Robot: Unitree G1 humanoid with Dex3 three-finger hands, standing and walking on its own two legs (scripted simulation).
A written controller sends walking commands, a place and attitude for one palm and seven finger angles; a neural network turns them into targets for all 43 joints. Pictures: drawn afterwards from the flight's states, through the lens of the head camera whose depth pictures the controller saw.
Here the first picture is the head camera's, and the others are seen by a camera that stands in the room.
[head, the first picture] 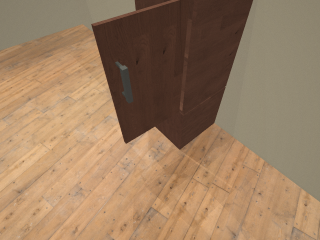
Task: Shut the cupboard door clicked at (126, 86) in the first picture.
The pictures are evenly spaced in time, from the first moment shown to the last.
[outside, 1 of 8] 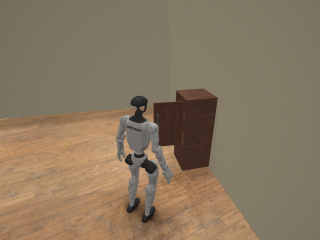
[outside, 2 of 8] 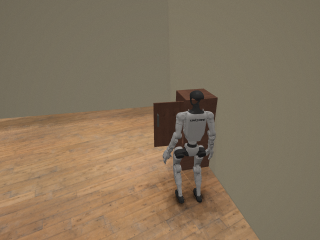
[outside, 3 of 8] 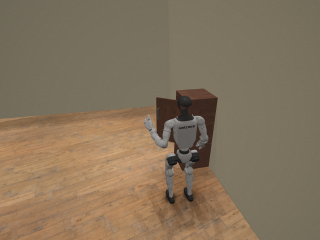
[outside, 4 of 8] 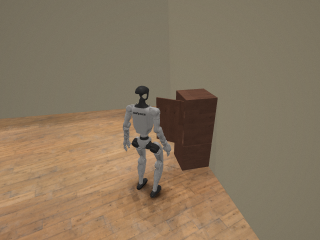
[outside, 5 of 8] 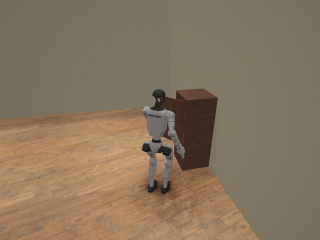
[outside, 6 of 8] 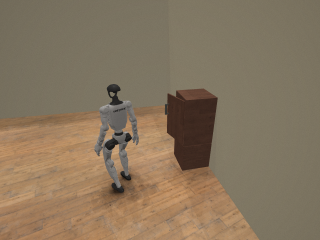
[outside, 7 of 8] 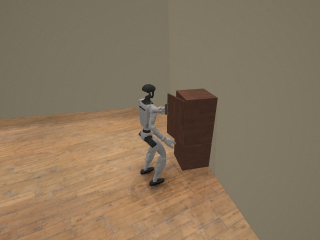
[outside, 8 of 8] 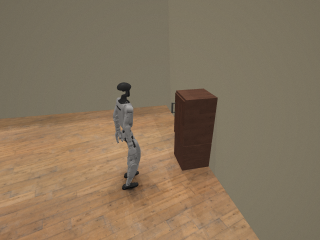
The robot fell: no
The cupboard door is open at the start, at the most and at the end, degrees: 87 87 0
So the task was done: yes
